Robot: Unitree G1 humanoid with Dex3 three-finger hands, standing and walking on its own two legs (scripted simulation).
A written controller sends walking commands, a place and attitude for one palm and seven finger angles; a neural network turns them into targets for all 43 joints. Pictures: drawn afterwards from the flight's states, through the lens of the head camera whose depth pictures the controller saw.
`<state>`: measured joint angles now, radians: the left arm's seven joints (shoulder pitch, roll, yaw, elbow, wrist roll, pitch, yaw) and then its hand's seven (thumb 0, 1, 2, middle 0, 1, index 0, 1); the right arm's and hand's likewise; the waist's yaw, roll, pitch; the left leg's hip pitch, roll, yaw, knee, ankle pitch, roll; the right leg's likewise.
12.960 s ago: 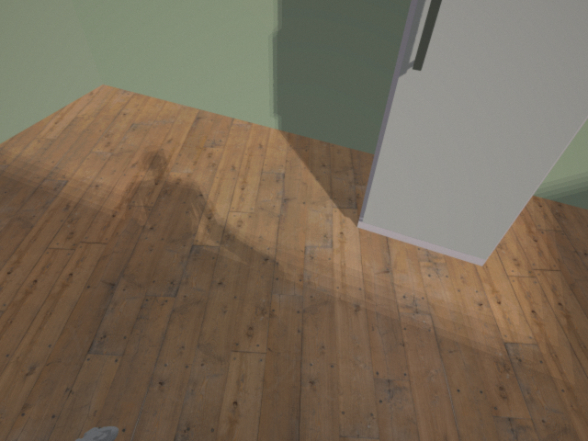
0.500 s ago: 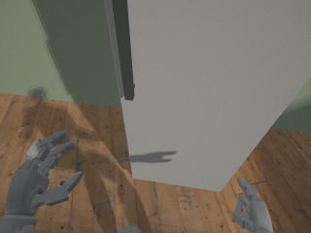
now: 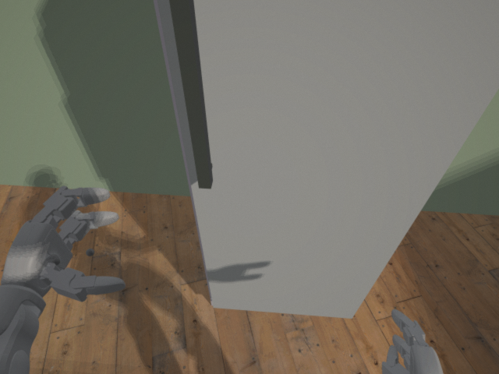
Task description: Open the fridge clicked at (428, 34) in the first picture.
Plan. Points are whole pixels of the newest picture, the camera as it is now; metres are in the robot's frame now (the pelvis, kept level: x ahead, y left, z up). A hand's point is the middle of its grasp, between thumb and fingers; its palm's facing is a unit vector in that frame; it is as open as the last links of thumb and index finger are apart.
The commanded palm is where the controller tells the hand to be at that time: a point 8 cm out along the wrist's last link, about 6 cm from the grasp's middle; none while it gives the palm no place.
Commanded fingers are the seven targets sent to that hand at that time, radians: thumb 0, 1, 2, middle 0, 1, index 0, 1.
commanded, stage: raise the hand to about handle height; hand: left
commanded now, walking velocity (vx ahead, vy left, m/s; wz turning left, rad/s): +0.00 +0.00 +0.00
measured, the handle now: (193, 62) +0.47 +0.13 +0.29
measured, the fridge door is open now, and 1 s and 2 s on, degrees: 0 0 0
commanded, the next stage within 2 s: move the hooked fingers beside the handle in 0.98 s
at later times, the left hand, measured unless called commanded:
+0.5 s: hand (17, 169) +0.26 +0.29 +0.25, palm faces +0.12 -0.99 -0.12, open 14.0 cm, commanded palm +0.22 +0.33 +0.24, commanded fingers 0.00 -0.50 0.30 -0.30 -1.20 -0.30 -1.20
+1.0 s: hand (63, 174) +0.28 +0.27 +0.22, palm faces +0.09 -0.99 -0.12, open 14.0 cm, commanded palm +0.24 +0.31 +0.24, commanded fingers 0.00 -0.50 0.30 -0.30 -1.20 -0.30 -1.20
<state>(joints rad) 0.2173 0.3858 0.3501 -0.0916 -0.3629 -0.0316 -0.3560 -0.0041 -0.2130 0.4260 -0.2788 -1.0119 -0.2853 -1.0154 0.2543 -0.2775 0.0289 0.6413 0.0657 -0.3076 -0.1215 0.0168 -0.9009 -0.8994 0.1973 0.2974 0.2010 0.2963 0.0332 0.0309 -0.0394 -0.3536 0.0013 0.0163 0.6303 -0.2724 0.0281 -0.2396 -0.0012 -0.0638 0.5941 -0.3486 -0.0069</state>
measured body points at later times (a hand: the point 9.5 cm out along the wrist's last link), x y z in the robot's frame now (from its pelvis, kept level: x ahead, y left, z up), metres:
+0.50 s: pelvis -0.01 +0.00 +0.01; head -0.05 -0.01 +0.46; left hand +0.25 +0.35 +0.26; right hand +0.20 -0.20 -0.05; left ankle +0.04 +0.10 -0.73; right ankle -0.02 -0.11 -0.73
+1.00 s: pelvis +0.00 -0.01 +0.01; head -0.02 -0.04 +0.46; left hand +0.27 +0.32 +0.23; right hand +0.21 -0.24 -0.05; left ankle +0.04 +0.10 -0.73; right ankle -0.02 -0.11 -0.73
